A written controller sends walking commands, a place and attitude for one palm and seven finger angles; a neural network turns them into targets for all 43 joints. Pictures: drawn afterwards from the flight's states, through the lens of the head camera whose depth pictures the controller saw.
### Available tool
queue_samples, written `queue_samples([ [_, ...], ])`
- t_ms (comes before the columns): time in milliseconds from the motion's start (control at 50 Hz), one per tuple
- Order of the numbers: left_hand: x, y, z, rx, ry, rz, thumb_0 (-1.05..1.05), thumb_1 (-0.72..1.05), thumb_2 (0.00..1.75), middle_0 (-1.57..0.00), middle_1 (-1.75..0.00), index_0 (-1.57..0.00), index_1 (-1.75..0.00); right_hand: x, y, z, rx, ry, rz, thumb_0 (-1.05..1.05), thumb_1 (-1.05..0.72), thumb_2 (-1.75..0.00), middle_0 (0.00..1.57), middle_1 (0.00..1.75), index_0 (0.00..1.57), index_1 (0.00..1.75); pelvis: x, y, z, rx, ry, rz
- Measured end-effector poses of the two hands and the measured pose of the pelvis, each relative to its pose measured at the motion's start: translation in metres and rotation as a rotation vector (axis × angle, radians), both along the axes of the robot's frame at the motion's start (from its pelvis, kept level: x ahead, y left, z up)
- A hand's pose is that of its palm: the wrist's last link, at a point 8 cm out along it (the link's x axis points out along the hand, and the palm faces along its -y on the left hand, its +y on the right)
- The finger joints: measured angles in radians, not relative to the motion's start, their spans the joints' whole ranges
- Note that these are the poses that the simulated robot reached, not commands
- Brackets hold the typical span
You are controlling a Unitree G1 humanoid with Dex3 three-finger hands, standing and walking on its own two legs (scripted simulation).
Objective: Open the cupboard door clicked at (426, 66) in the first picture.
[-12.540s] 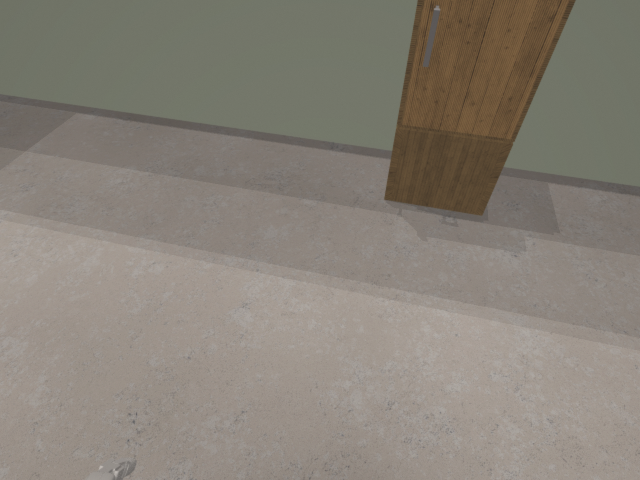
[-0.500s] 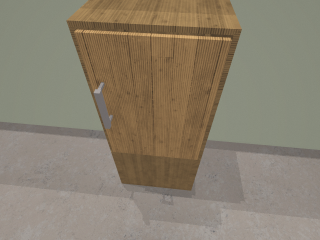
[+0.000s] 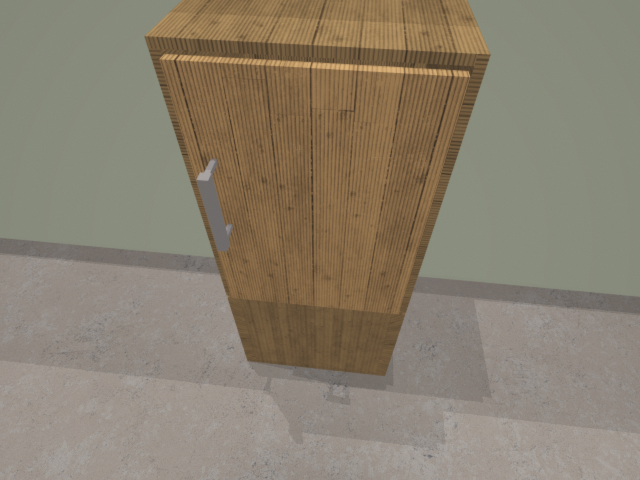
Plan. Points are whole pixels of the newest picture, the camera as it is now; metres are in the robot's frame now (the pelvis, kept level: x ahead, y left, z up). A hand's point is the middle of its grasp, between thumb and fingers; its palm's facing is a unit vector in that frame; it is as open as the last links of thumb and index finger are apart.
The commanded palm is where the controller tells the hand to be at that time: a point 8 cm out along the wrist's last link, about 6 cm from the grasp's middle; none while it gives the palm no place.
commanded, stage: raise the hand with hooked fingers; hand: left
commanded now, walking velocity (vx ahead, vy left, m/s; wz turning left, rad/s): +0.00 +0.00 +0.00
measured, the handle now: (218, 207) +0.55 +0.22 +0.00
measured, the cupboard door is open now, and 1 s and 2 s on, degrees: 0 0 0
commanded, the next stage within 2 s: none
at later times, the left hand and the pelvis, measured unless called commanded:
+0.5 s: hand out of the picture +0.13 +0.23 -0.07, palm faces +0.06 -1.00 +0.02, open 9.1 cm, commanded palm +0.14 +0.27 -0.05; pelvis -0.05 +0.02 -0.09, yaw +2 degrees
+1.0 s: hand (114, 419) +0.19 +0.27 -0.03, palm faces -0.01 -1.00 -0.07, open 12.1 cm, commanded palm +0.17 +0.32 -0.02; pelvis -0.05 +0.04 -0.08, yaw +1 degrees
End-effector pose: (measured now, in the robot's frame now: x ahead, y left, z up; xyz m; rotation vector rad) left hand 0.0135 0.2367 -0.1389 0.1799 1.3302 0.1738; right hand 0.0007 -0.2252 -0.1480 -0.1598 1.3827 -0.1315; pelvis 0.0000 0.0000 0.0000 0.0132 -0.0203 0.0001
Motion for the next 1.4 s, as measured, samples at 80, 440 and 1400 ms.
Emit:
queue_samples([
  [80, 0.043, 0.007, 0.035, 0.007, -0.333, 0.090, 0.01, 0.90, 0.90, -0.20, -0.31, -0.20, -0.30, 0.021, -0.006, 0.008, -0.045, -0.178, 0.002, 0.00, -0.90, -0.90, 0.20, 0.30, 0.20, 0.30, -0.005, 0.005, -0.002, -0.007, 0.005, -0.007],
  [440, 0.102, 0.026, 0.064, -0.232, -1.197, -0.158, 0.01, 0.58, 0.76, -0.22, -0.51, -0.22, -0.50, 0.180, -0.013, 0.053, -0.149, -0.925, 0.231, 0.01, -0.90, -0.90, 0.20, 0.30, 0.20, 0.30, -0.045, 0.013, -0.080, -0.017, 0.224, 0.016],
  [1400, 0.190, 0.120, 0.137, -0.154, -1.233, -0.212, -0.01, -0.46, 0.32, -0.29, -1.18, -0.29, -1.17, 0.135, 0.037, 0.029, -0.090, -0.707, 0.196, 0.01, -0.90, -0.90, 0.20, 0.30, 0.20, 0.30, -0.034, 0.043, -0.058, -0.073, 0.217, 0.031],
])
